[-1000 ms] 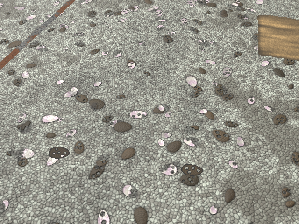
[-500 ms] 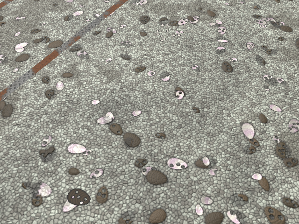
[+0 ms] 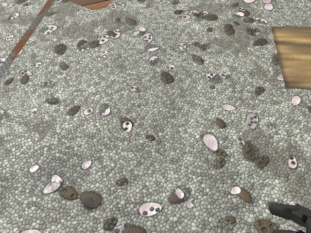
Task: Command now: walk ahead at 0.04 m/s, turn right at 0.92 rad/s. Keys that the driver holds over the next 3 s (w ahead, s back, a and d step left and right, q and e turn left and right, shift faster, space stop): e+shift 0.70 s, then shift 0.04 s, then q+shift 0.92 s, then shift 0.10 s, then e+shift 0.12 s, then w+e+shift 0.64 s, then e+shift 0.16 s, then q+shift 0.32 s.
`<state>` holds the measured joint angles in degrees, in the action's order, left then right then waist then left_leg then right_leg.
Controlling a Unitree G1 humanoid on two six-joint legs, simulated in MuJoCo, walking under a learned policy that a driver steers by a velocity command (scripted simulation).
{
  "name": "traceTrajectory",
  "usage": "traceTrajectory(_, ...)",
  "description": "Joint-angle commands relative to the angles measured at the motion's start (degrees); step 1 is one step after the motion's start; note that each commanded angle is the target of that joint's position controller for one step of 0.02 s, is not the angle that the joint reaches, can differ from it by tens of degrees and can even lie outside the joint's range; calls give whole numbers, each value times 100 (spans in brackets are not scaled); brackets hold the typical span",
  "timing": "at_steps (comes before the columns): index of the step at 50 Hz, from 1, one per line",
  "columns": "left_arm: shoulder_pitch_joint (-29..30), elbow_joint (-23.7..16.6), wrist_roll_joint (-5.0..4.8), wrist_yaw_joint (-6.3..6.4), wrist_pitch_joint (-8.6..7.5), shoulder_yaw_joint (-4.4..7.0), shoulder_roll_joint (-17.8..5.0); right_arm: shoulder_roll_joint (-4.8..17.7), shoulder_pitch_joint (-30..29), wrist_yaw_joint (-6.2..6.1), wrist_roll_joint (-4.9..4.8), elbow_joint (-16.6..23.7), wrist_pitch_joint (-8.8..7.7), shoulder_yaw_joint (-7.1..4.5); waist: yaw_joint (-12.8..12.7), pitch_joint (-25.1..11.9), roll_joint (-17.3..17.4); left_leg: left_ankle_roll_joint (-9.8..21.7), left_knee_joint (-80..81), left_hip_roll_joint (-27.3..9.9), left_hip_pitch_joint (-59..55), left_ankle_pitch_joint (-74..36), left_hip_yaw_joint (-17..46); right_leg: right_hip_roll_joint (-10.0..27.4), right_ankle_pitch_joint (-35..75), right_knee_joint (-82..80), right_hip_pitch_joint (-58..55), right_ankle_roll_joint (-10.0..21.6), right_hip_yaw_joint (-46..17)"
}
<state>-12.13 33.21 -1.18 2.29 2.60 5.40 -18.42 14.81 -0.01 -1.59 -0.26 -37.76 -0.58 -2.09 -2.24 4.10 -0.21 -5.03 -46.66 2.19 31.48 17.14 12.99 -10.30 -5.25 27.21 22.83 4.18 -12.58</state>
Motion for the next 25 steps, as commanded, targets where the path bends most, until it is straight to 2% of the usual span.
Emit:
traceTrajectory(1, 83, -488, 1, 47, 42, 271, -811, 513, 112, -8, -41, 243, -94, -196, 37, -1218, -931, 17, 629, 321, -546, -225, -391, 1181, -244, -609, -944, 525, -1629)
traceTrajectory(3, 166, -543, 2, 18, 62, 274, -786, 614, 172, 42, -51, 202, -180, -256, 33, -1180, -1117, 133, 1255, 321, -837, -215, -358, 1177, -186, -441, -1021, 456, -1903)
traceTrajectory(5, 409, -636, -52, -4, 73, 249, -728, 761, 598, 85, -40, 32, -257, -359, 276, -1171, -1114, 315, 2481, 118, -1635, -931, -424, 967, -386, -55, -803, 254, -1958)
traceTrajectory(6, 171, -631, -37, -24, 86, 165, -468, 1005, 679, 71, 20, 18, -241, -434, 154, -1366, -492, 661, 2809, -752, -2443, -1134, 165, 602, -1951, 698, -270, 36, -1572)
traceTrajectory(7, 9, -705, -19, -39, 69, 93, -252, 1408, 507, 27, 157, 131, -143, -488, -83, -1208, 1037, 1387, 2961, -1914, -2841, -1709, 1487, -186, -3118, 1968, 883, -260, -290)
traceTrajectory(8, -91, -772, 37, -124, -34, 223, -778, 1227, 489, 34, 341, 166, -145, -480, -158, -1123, 1632, 1944, 3114, -2515, -2454, -1796, 2257, 213, -3037, 3272, 1376, -533, -54)
traceTrajectory(9, -159, -590, 4, -161, -48, 312, -1127, 899, 213, -8, 274, 318, -136, -404, -144, -955, 1209, 1899, 3019, -2297, -2344, -1533, 1632, 558, -2574, 3833, 1448, -691, 137)
traceTrajectory(10, -188, -422, -25, -155, -8, 334, -1137, 689, 55, -62, 181, 368, -89, -355, -101, -778, 820, 1618, 2909, -1805, -2213, -1120, 878, 683, -2123, 4090, 1452, -775, 256)
traceTrajectory(11, -255, -333, 1, -131, 47, 296, -978, 687, 31, -120, 104, 397, -41, -333, -79, -715, 615, 1463, 2847, -1540, -2221, -1043, 478, 739, -1814, 4488, 1551, -836, 399)
traceTrajectory(12, -271, -349, -6, -154, 76, 234, -828, 706, 76, -163, 80, 389, -10, -310, -15, -591, 570, 1500, 2867, -1491, -2153, -1350, 176, 823, -1674, 4739, 1661, -897, 566)
traceTrajectory(15, 252, -592, -83, -170, 52, 98, -573, 845, 531, -220, 175, 283, 57, -332, 326, -557, 726, 1674, 2981, -1484, -2545, -1819, -414, 1189, -1383, 4297, 1937, -1033, 1034)
traceTrajectory(17, 453, -690, -66, -177, 40, 68, -530, 959, 760, -210, 188, 222, 85, -377, 490, -694, 816, 1801, 2984, -1685, -2934, -1999, -543, 1389, -1417, 3913, 1979, -1119, 1073)
traceTrajectory(22, 510, -701, -14, -254, 58, 11, -378, 1220, 649, -87, 132, 172, 95, -503, 475, -859, 914, 1763, 2959, -1945, -2823, -2163, -1250, 1593, -1412, 2748, 1138, -1001, 1356)
traceTrajectory(25, 458, -647, -23, -307, 146, 58, -422, 1296, 569, 22, 27, 122, 52, -564, 392, -869, 989, 1600, 2785, -2069, -2677, -2280, -1629, 1500, -1463, 1949, 474, -789, 1629)
